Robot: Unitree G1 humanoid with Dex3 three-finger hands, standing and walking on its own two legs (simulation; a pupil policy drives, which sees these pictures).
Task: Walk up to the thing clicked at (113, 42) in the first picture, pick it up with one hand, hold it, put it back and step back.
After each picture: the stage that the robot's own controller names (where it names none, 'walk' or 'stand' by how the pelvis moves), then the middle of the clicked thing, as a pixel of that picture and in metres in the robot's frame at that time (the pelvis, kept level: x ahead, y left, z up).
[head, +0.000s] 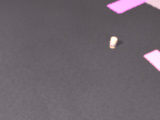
stand; (113, 42) +1.38 -0.39 -0.72
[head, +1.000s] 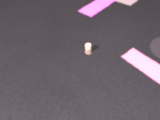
walk; (88, 48) +1.29 +0.02 -0.69
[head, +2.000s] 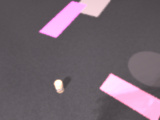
walk; (59, 86) +0.76 +0.28 -0.72
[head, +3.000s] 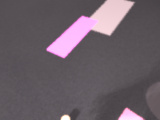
walk; out of the picture +0.47 +0.19 -0.72
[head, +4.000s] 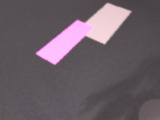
stand; out of the picture +0.34 +0.19 -0.71
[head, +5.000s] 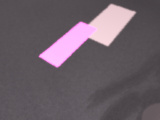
stand; out of the picture +0.31 +0.20 -0.72
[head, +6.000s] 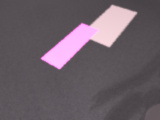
stand; out of the picture +0.31 +0.20 -0.73
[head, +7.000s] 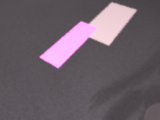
stand; out of the picture +0.30 +0.21 -0.73
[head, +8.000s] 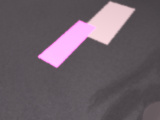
stand; out of the picture +0.30 +0.21 -0.73
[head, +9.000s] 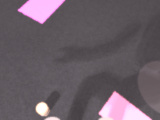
go down; (43, 109) +0.34 +0.21 -0.57
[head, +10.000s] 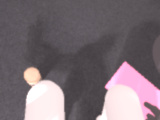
go down; (33, 77) +0.38 +0.24 -0.32
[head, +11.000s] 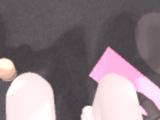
close in; (6, 70) +0.37 +0.26 -0.26
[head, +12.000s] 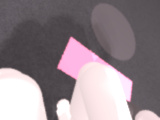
close; out of the picture +0.36 +0.28 -0.21
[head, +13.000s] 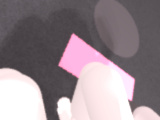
lift; out of the picture +0.35 +0.29 -0.21
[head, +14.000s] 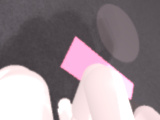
lift; out of the picture +0.32 +0.26 -0.21
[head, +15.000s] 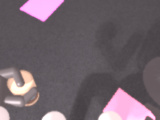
lift; (25, 89) +0.32 +0.19 +0.00
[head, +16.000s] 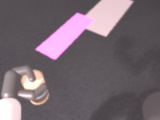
hold; (36, 88) +0.33 +0.17 +0.02
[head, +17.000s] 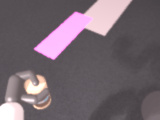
hold; (38, 92) +0.32 +0.16 +0.00
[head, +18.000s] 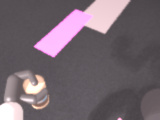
crouch; (37, 92) +0.32 +0.17 -0.01
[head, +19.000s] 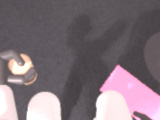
crouch; (24, 70) +0.38 +0.20 -0.10
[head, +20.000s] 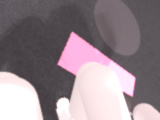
lower; out of the picture +0.36 +0.30 -0.22
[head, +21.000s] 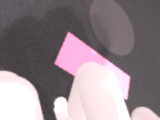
lower; out of the picture +0.36 +0.30 -0.22
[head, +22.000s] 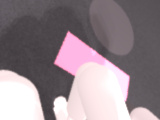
lower; out of the picture +0.36 +0.30 -0.22
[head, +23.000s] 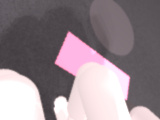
lower; out of the picture +0.35 +0.30 -0.22
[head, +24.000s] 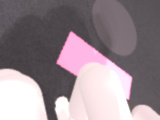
draw back; out of the picture +0.34 +0.28 -0.22
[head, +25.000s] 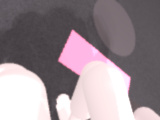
stand; out of the picture +0.34 +0.28 -0.21
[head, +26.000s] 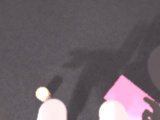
walk; (43, 94) +0.36 +0.22 -0.48
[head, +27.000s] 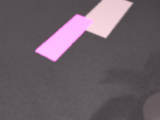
stand; out of the picture +0.31 +0.20 -0.66
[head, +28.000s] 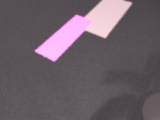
stand; out of the picture +0.31 +0.20 -0.66
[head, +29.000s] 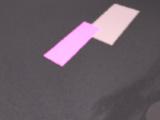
stand; out of the picture +0.33 +0.19 -0.72
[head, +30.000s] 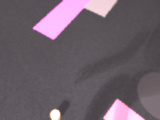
walk; (55, 116) +0.36 +0.15 -0.71
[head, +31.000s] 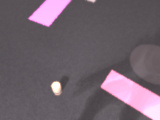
walk; (56, 88) +0.59 +0.21 -0.69
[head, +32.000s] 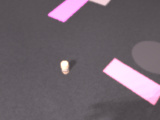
stand; (65, 67) +0.91 +0.19 -0.69
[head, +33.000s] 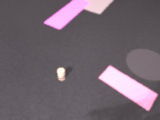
stand; (61, 74) +0.90 +0.20 -0.72
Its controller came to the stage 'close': yes
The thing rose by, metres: 0.71
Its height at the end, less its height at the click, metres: +0.00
